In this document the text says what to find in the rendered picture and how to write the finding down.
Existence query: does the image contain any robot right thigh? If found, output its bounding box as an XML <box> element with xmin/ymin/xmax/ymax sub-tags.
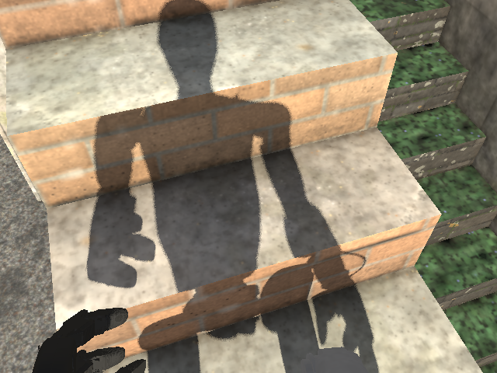
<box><xmin>301</xmin><ymin>347</ymin><xmax>369</xmax><ymax>373</ymax></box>

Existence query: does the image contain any robot left hand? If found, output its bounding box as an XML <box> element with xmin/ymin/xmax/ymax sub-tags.
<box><xmin>32</xmin><ymin>308</ymin><xmax>146</xmax><ymax>373</ymax></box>

